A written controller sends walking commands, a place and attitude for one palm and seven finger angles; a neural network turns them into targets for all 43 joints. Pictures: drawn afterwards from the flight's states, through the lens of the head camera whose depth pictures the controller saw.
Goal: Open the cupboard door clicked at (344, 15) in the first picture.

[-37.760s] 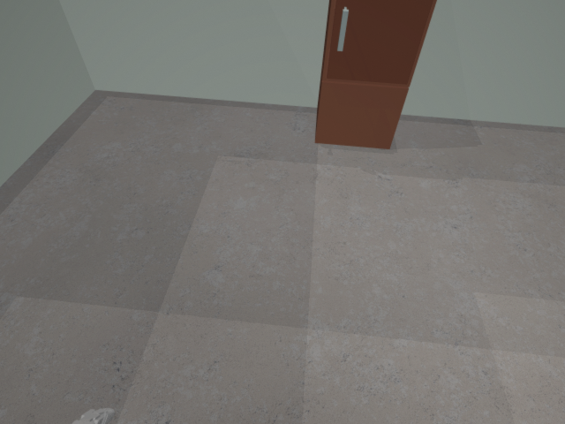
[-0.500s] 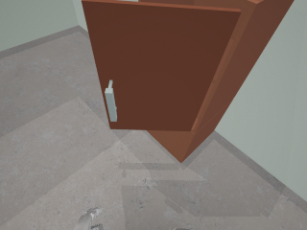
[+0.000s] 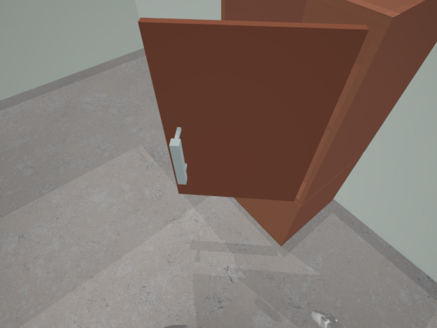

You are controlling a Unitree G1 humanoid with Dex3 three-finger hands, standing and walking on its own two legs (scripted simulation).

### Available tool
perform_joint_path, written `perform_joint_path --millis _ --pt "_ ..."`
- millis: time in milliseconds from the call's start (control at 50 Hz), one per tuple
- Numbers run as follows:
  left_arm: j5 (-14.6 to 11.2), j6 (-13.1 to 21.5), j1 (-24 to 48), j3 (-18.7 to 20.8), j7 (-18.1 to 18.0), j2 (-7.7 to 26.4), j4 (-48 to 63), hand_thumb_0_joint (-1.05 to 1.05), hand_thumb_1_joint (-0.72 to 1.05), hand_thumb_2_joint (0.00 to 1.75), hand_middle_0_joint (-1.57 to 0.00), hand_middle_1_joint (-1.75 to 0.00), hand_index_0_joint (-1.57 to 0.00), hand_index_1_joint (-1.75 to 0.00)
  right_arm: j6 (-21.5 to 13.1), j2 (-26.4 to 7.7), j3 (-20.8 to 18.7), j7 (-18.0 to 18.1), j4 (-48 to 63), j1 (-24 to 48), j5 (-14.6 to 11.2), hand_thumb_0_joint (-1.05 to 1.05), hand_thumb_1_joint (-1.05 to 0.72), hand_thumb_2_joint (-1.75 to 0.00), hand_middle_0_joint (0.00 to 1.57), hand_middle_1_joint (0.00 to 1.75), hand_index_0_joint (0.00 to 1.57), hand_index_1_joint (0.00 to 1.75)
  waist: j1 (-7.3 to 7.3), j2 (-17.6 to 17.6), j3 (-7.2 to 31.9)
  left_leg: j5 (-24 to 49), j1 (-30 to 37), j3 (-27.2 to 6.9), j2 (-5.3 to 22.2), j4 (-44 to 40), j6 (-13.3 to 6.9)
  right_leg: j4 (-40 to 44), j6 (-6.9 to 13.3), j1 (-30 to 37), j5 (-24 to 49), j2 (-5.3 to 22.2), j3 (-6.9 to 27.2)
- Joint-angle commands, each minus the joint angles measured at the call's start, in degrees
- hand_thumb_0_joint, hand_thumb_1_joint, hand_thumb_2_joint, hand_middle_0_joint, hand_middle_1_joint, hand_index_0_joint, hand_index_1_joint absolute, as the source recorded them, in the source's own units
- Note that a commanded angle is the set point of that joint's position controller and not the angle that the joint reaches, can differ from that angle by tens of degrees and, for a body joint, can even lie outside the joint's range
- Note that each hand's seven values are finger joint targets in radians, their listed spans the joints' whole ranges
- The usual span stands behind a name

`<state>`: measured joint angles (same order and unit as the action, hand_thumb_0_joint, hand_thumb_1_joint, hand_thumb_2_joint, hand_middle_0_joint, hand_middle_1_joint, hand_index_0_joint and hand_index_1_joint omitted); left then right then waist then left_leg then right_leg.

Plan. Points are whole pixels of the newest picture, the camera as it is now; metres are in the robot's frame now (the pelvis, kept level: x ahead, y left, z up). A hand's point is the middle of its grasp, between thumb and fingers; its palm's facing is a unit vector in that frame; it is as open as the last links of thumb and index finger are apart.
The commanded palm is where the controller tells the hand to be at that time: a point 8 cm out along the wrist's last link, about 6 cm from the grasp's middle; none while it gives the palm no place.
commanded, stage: come to a stop and stand still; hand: left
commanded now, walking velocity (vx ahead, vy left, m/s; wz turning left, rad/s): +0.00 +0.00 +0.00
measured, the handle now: (180, 156) +0.53 +0.17 -0.09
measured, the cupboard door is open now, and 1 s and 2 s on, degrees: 47 47 47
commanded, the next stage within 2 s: look again from close up in 0.42 s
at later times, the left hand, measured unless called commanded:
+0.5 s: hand out of the picture -0.01 +0.15 -0.17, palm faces +0.02 -0.98 -0.19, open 7.3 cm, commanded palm none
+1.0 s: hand out of the picture -0.03 +0.19 -0.17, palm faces +0.07 -0.99 -0.14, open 7.3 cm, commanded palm none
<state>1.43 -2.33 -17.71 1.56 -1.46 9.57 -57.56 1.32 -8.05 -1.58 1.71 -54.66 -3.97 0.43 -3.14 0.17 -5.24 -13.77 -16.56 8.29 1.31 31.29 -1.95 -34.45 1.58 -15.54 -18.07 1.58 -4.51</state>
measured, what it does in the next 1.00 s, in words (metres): stands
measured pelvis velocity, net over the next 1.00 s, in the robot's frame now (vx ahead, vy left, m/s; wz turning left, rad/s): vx -0.01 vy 0.03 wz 0.03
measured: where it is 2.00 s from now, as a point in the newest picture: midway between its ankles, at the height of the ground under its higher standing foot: outside the picture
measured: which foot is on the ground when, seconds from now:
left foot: down 0.00-1.00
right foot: down 0.00-1.00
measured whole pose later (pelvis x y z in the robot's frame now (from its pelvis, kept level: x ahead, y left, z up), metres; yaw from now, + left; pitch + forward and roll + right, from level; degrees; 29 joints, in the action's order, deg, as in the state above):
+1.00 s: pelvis -0.01 +0.03 +0.01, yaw +2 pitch -1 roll -1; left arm 1.1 0.3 -20.7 -0.1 -2.0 7.7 -60.4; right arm -0.7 -8.1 -0.5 1.0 -60.7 -18.1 0.7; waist 0.0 -1.4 0.0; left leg -10.9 -15.5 6.2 -1.0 27.2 -4.1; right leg -27.5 -0.6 -12.6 -13.5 2.7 -5.6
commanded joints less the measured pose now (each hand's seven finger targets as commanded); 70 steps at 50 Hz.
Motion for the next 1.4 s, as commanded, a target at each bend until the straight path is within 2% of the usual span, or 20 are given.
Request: perform_joint_path --millis 0,40,100,140,200,300,380,400,420,440,480,500,540,600,920,1080,1200,1280,1320,1380 --pt "0.0 2.3 -1.2 0.9 -0.6 7.6 3.2 0.0 0.9 0.9 -0.2 -0.3 -0.2 -0.3 0.7 -4.1 -1.6 -0.2 1.4 -6.8 -0.2 0.0 -0.9 -0.9 0.2 0.3 0.2 0.3 4.13 -12.8 6.8 -5.5 3.7 -4.2 1.0 2.1 1.5 15.6 5.2 -2.2 16.4 13.9 15.6" --pt "-0.2 2.6 0.7 0.6 -0.8 6.8 3.6 0.0 0.9 0.9 -0.2 -0.3 -0.2 -0.3 0.7 -3.0 -1.2 -0.5 -0.1 -7.5 0.1 0.0 -0.9 -0.9 0.2 0.3 0.2 0.3 4.58 -9.7 5.4 -5.2 6.0 -5.3 1.3 2.5 1.8 17.7 6.6 -5.8 9.2 13.2 13.9" --pt "-0.7 3.1 0.4 0.2 -0.5 5.8 2.1 0.0 0.9 0.9 -0.2 -0.3 -0.2 -0.3 -0.4 -3.0 -0.4 -0.4 -2.6 -9.8 0.3 0.0 -0.9 -0.9 0.2 0.3 0.2 0.3 4.55 -4.0 5.7 3.9 9.0 -6.9 3.4 -5.1 1.2 14.5 3.0 -4.2 9.2 9.0 9.3" --pt "-0.8 2.8 -0.5 -0.1 -0.5 4.7 1.3 0.0 0.9 0.9 -0.2 -0.3 -0.2 -0.3 -0.7 -3.7 -0.1 -0.4 -3.6 -9.5 0.4 0.0 -0.9 -0.9 0.2 0.3 0.2 0.3 3.33 -0.4 2.8 1.2 5.4 -8.9 5.4 -9.7 0.9 15.8 0.9 -2.7 0.5 6.3 7.4" --pt "-0.6 2.4 -1.4 0.0 -0.4 5.0 -0.3 0.0 0.9 0.9 -0.2 -0.3 -0.2 -0.3 -0.6 -3.5 0.3 -0.6 -4.6 -10.3 0.7 0.0 -0.9 -0.9 0.2 0.3 0.2 0.3 2.67 0.1 -2.2 -5.3 1.1 -9.4 4.7 -12.7 1.1 18.8 0.5 -3.2 -8.2 5.8 8.2" --pt "-1.0 2.9 -2.4 0.0 -0.3 4.6 -2.7 0.0 0.9 0.9 -0.2 -0.3 -0.2 -0.3 -1.1 -2.9 1.0 -0.5 -7.3 -14.8 0.8 0.0 -0.9 -0.9 0.2 0.3 0.2 0.3 2.58 2.5 -0.6 -4.2 1.5 -8.6 4.4 -13.8 1.6 20.1 0.7 0.4 -6.1 6.0 7.7" --pt "-1.1 3.2 -2.7 -0.2 -0.4 4.1 -3.6 0.0 0.9 0.9 -0.2 -0.3 -0.2 -0.3 -1.5 -2.6 1.3 -0.3 -8.6 -17.5 0.7 0.0 -0.9 -0.9 0.2 0.3 0.2 0.3 2.65 0.3 0.4 -1.3 2.4 -8.3 4.5 -13.6 1.7 20.0 0.9 1.9 -3.4 6.2 6.9" --pt "0.1 4.3 -6.4 -1.3 -2.7 4.8 -4.4 0.0 0.9 0.9 -0.2 -0.3 -0.2 -0.3 -2.4 -6.4 0.6 -0.7 -5.2 -10.5 0.7 0.0 -0.9 -0.9 0.2 0.3 0.2 0.3 0.62 5.5 -2.8 0.1 0.0 -5.6 4.4 -0.3 3.2 18.7 -0.8 -1.2 15.6 8.9 11.2" --pt "0.0 5.5 -5.0 -0.5 -2.6 8.0 -3.2 0.0 0.9 0.9 -0.2 -0.3 -0.2 -0.3 -2.8 -4.3 1.2 -0.5 -3.4 -15.4 0.4 0.0 -0.9 -0.9 0.2 0.3 0.2 0.3 4.94 2.8 4.0 4.5 1.4 -7.2 3.6 -0.2 3.2 15.6 0.8 5.3 42.3 13.4 11.0" --pt "-0.6 5.5 -4.0 -0.3 -2.2 7.4 -2.4 0.0 0.9 0.9 -0.2 -0.3 -0.2 -0.3 -3.1 -2.0 1.0 -0.4 -4.7 -19.1 0.2 0.0 -0.9 -0.9 0.2 0.3 0.2 0.3 5.13 2.8 8.1 1.2 3.7 -6.7 3.0 -2.3 2.3 11.9 2.2 8.4 40.2 12.8 8.5" --pt "-0.8 5.4 -3.3 -0.8 -2.2 5.2 -2.0 0.0 0.9 0.9 -0.2 -0.3 -0.2 -0.3 -3.0 -3.5 0.8 -0.3 -4.9 -20.1 0.2 0.0 -0.9 -0.9 0.2 0.3 0.2 0.3 5.06 -4.5 11.5 3.5 4.0 -7.7 3.8 -3.6 1.9 11.7 3.1 8.9 24.0 9.5 6.5" --pt "-0.8 5.1 -2.6 -0.8 -2.0 4.4 -1.7 0.0 0.9 0.9 -0.2 -0.3 -0.2 -0.3 -2.9 -3.8 0.7 -0.3 -4.9 -20.0 0.3 0.0 -0.9 -0.9 0.2 0.3 0.2 0.3 4.88 -5.9 9.9 3.3 4.2 -8.1 3.8 -4.1 1.5 12.6 2.9 6.3 14.8 8.5 6.7" --pt "-0.6 4.3 -1.8 -0.9 -1.8 3.7 -1.1 0.0 0.9 0.9 -0.2 -0.3 -0.2 -0.3 -2.7 -3.8 0.7 -0.5 -4.7 -19.1 0.6 0.0 -0.9 -0.9 0.2 0.3 0.2 0.3 4.52 -2.6 1.5 2.0 1.2 -9.0 4.3 -6.0 1.0 13.6 2.5 -0.2 1.5 6.6 5.9" --pt "-0.5 3.6 -3.0 -0.7 -1.5 3.2 -0.9 0.0 0.9 0.9 -0.2 -0.3 -0.2 -0.3 -2.0 -4.2 0.4 -0.6 -4.1 -18.7 0.8 0.0 -0.9 -0.9 0.2 0.3 0.2 0.3 3.99 -1.3 -3.5 -6.4 -3.8 -10.8 4.1 -9.2 0.3 13.6 2.1 -3.8 -7.7 5.0 6.4" --pt "-0.2 3.8 -6.5 -0.9 -1.1 2.5 -0.6 0.0 0.9 0.9 -0.2 -0.3 -0.2 -0.3 -3.0 -5.1 0.3 -0.5 -3.9 -16.9 0.4 0.0 -0.9 -0.9 0.2 0.3 0.2 0.3 3.12 1.0 2.1 -5.7 -1.5 -12.7 5.2 -13.7 -0.8 12.0 0.8 1.9 3.3 4.5 4.5" --pt "-0.1 3.6 -7.8 -1.2 -0.9 2.1 -2.4 0.0 0.9 0.9 -0.2 -0.3 -0.2 -0.3 -3.3 -5.8 0.3 -0.4 -4.9 -15.9 0.2 0.0 -0.9 -0.9 0.2 0.3 0.2 0.3 3.12 0.9 0.9 -6.8 -0.9 -13.6 5.7 -15.9 -0.8 12.6 0.1 2.3 5.0 4.4 3.8" --pt "0.5 1.8 -8.1 -0.7 -0.1 1.2 -1.9 0.0 0.9 0.9 -0.2 -0.3 -0.2 -0.3 -2.8 -8.5 -1.2 0.9 -5.6 -16.8 0.6 0.0 -0.9 -0.9 0.2 0.3 0.2 0.3 3.87 3.0 0.6 -7.6 1.7 -18.1 11.4 -18.8 -2.6 7.5 -0.7 -2.3 4.8 2.0 1.3" --pt "0.8 0.1 -7.9 0.4 0.6 1.3 -0.3 0.0 0.9 0.9 -0.2 -0.3 -0.2 -0.3 -2.2 -10.2 -2.3 1.7 -4.9 -16.7 0.9 0.0 -0.9 -0.9 0.2 0.3 0.2 0.3 4.35 6.0 1.6 -7.3 2.5 -21.9 17.0 -20.3 -6.7 -4.7 -0.5 -7.6 -3.7 1.6 2.0" --pt "0.9 -0.3 -7.2 0.9 0.9 1.3 0.8 0.0 0.9 0.9 -0.2 -0.3 -0.2 -0.3 -2.0 -10.2 -2.6 1.9 -4.6 -16.2 1.0 0.0 -0.9 -0.9 0.2 0.3 0.2 0.3 4.15 4.2 2.4 -5.6 3.0 -23.1 18.8 -19.4 -9.0 -9.5 -0.3 -9.7 -6.2 1.8 3.7" --pt "0.7 -0.5 -5.7 1.4 1.3 0.1 1.7 0.0 0.9 0.9 -0.2 -0.3 -0.2 -0.3 -1.9 -10.7 -3.1 1.7 -4.5 -14.9 1.5 0.0 -0.9 -0.9 0.2 0.3 0.2 0.3 4.05 4.2 3.0 -3.4 0.0 -19.8 18.1 -18.0 -8.7 -8.0 -0.6 -6.8 -5.5 1.6 3.6"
